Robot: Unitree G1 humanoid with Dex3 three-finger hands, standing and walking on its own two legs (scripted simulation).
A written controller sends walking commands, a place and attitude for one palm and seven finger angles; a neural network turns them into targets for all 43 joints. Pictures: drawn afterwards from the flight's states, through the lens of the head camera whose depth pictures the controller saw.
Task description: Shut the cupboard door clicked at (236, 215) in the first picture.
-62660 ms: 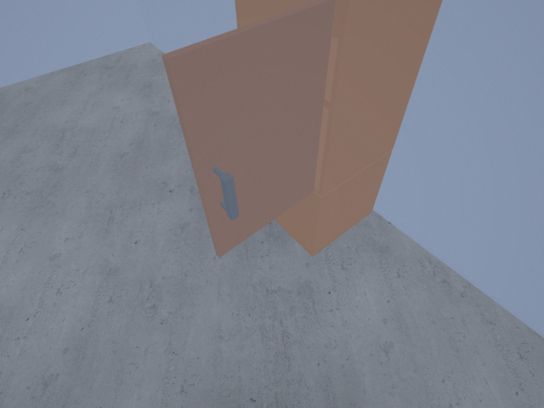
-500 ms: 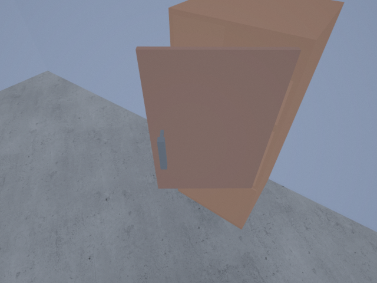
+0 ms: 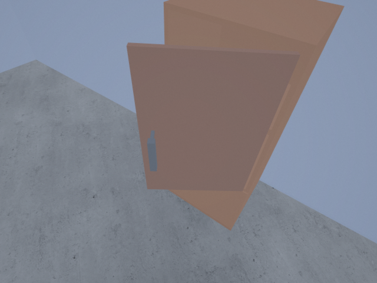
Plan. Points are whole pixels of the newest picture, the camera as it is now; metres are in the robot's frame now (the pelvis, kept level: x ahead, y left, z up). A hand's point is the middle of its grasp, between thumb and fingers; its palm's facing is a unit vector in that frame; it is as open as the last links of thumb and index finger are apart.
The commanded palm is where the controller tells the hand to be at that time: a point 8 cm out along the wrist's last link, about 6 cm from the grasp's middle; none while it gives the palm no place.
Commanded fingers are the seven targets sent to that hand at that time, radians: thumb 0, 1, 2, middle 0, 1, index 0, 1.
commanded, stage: shuffle to correct the standing spot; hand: left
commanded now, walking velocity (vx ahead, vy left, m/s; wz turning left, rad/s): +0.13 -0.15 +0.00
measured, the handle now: (153, 151) +0.51 +0.14 -0.07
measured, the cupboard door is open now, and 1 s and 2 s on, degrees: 35 35 35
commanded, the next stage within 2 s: come to a stop and stand still in 0.48 s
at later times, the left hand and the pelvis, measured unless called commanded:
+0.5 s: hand out of the picture +0.10 +0.15 -0.18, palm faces +0.03 -0.99 -0.14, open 7.4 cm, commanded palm none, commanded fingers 0.00 0.90 0.90 -0.20 -0.30 -0.20 -0.30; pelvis +0.07 -0.03 +0.00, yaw +1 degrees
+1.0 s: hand out of the picture +0.15 +0.11 -0.19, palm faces +0.12 -0.98 -0.16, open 7.3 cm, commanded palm none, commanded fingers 0.00 0.90 0.90 -0.20 -0.30 -0.20 -0.30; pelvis +0.09 -0.07 -0.01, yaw +3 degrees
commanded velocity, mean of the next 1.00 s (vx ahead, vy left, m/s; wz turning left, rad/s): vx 0.00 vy -0.04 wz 0.02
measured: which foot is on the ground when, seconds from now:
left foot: down 0.00-0.64, up 0.66-0.94, down 0.96-1.00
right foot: down 0.00-0.30, up 0.32-0.62, down 0.64-1.00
